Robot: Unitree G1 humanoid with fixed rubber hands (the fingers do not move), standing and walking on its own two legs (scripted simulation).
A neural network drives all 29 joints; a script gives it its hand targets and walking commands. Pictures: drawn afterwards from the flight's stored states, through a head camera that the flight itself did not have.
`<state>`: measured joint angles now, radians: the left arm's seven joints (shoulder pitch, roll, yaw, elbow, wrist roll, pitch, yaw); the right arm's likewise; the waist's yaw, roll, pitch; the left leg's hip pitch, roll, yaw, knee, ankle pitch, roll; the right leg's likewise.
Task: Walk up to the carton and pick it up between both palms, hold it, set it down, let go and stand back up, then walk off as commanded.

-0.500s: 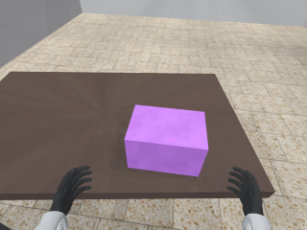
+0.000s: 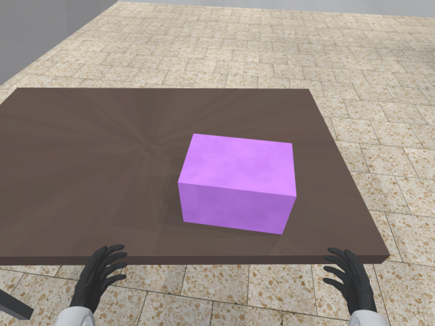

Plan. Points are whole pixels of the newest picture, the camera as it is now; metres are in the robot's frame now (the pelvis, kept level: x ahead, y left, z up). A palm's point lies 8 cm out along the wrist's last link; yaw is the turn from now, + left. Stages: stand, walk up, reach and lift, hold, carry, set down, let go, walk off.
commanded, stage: set down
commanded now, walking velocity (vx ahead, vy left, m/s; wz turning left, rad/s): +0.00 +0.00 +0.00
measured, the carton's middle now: (236, 183) +0.47 -0.02 -0.04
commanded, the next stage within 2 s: let go in 1.56 s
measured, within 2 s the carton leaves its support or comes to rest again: neither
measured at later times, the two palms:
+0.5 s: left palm (94, 303) +0.18 +0.24 -0.03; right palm (348, 299) +0.19 -0.21 -0.03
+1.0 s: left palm (107, 311) +0.17 +0.22 -0.05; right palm (348, 307) +0.19 -0.22 -0.05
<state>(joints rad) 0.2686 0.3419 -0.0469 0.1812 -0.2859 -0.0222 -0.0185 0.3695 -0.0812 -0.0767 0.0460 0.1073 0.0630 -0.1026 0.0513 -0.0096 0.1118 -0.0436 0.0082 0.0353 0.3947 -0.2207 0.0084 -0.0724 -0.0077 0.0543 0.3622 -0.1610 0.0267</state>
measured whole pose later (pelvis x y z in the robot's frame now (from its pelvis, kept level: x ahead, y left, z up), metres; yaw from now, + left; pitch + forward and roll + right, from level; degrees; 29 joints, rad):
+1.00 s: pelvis +0.03 -0.01 +0.00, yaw +1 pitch -7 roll -1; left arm 0.29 0.21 -0.01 0.34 -0.07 0.06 -0.01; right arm 0.29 -0.12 -0.05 0.47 0.01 -0.14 -0.03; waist 0.04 0.01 0.11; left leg -0.01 0.02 0.02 0.38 -0.25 -0.01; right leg -0.03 0.01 0.04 0.33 -0.18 0.02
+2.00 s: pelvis +0.03 -0.02 +0.00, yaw +2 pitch -5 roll +0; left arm 0.20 0.18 0.01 0.51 -0.01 0.12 0.02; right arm 0.15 -0.17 -0.04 0.78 -0.01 -0.22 0.01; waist 0.02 0.00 0.10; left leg -0.07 0.04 0.01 0.41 -0.26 -0.03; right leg -0.09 0.02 0.00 0.40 -0.22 -0.01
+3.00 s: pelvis +0.01 -0.01 +0.00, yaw +2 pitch -3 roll +1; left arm 0.15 0.36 0.04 0.94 0.01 0.00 0.01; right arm 0.13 -0.34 -0.04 0.97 -0.02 0.00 0.01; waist -0.01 -0.01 0.09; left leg -0.15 0.00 0.02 0.44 -0.24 0.00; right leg -0.19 -0.03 0.01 0.47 -0.23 0.02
